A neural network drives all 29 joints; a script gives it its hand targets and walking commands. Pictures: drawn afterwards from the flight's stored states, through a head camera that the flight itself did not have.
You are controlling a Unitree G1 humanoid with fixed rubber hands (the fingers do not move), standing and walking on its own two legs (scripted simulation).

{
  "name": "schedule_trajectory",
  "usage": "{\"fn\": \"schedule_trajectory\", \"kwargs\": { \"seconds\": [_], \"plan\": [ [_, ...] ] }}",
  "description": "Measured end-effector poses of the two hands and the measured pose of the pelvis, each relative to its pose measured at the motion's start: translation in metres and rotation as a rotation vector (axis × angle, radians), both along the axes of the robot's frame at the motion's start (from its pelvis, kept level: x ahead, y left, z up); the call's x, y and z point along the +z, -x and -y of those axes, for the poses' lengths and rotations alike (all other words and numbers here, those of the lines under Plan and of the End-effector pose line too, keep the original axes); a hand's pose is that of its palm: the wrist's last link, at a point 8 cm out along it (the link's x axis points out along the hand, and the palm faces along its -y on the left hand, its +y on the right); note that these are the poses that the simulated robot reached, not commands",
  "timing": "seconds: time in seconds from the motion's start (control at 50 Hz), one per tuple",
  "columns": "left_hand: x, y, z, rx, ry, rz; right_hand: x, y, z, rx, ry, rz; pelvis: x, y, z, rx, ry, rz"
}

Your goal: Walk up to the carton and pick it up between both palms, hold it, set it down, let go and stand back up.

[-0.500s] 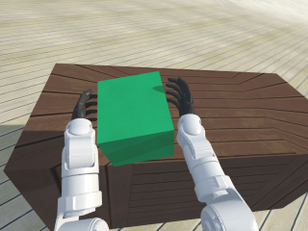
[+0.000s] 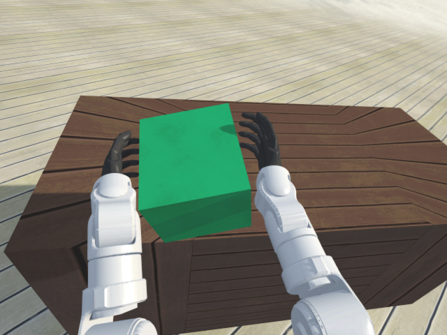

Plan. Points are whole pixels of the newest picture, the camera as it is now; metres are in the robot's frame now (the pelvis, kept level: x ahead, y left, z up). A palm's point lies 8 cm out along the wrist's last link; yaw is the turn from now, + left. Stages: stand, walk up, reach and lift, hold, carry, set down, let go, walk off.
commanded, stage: hold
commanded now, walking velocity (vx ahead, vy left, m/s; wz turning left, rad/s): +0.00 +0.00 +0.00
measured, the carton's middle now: (196, 173) +0.39 +0.01 +0.12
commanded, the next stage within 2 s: none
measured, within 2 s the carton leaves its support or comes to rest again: neither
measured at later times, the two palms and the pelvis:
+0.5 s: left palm (116, 177) +0.35 +0.15 +0.15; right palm (266, 158) +0.36 -0.11 +0.18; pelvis +0.00 +0.00 +0.00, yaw +0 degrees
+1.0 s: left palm (114, 178) +0.35 +0.15 +0.15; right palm (265, 159) +0.36 -0.11 +0.18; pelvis +0.00 +0.00 +0.00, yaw +0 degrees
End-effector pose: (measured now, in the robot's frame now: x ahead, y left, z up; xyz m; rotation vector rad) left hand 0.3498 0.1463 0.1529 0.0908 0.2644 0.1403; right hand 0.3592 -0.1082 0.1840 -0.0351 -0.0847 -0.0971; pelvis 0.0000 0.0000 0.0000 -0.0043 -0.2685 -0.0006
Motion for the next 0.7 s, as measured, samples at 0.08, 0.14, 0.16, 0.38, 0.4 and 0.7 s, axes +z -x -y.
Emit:
{"fn": "schedule_trajectory", "kwargs": {
  "seconds": [0.08,0.14,0.16,0.38,0.4,0.7],
  "plan": [
    [-0.0008,-0.0005,-0.0007,0.001,0.005,-0.007,-0.0016,-0.0006,-0.0006,-0.001,-0.001,-0.007,0.0,0.0009,-0.0002,0.0,-0.001,-0.002],
    [0.0005,0.0,-0.0012,0.003,-0.001,0.003,0.0003,-0.0005,-0.0014,0.002,-0.008,0.005,0.0,0.0016,-0.0006,0.0,0.0,-0.006],
    [0.0011,0.0002,-0.0014,0.003,-0.003,0.007,0.001,-0.0002,-0.0016,0.003,-0.008,0.009,0.0001,0.0019,-0.0006,0.0,0.001,-0.006],
    [-0.0044,-0.002,-0.0009,0.002,0.005,-0.009,-0.0032,-0.0035,-0.0011,0.004,0.003,-0.007,0.0004,0.0041,-0.0002,0.0,0.001,-0.02],
    [-0.004,-0.0019,-0.0008,0.002,0.002,-0.005,-0.0023,-0.0032,-0.0011,0.005,0.002,-0.002,0.0004,0.004,-0.0002,0.0,0.002,-0.02],
    [-0.0043,-0.0017,0.0021,-0.002,0.001,-0.016,-0.0051,-0.0023,0.0023,-0.002,0.002,-0.013,0.0003,0.0032,0.0002,-0.002,0.0,-0.018]
  ]
}}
